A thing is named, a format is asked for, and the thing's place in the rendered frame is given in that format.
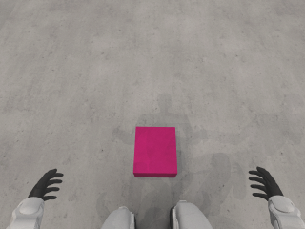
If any robot right forearm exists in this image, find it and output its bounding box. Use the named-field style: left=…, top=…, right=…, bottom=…
left=268, top=195, right=305, bottom=229

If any robot right hand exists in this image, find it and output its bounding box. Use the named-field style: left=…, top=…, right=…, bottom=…
left=249, top=166, right=284, bottom=201

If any robot right thigh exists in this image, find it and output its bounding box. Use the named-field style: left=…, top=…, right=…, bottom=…
left=172, top=202, right=213, bottom=229

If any robot left hand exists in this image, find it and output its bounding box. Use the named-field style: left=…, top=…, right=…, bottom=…
left=28, top=168, right=63, bottom=201

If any carton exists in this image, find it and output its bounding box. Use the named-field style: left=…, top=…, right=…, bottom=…
left=133, top=126, right=178, bottom=178

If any robot left thigh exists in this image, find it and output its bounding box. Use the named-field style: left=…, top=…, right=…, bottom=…
left=101, top=209, right=134, bottom=229

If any robot left forearm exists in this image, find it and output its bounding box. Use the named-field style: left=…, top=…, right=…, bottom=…
left=6, top=197, right=45, bottom=229

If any robot thigh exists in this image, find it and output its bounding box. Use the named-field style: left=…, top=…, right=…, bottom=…
left=172, top=202, right=213, bottom=229
left=101, top=209, right=134, bottom=229

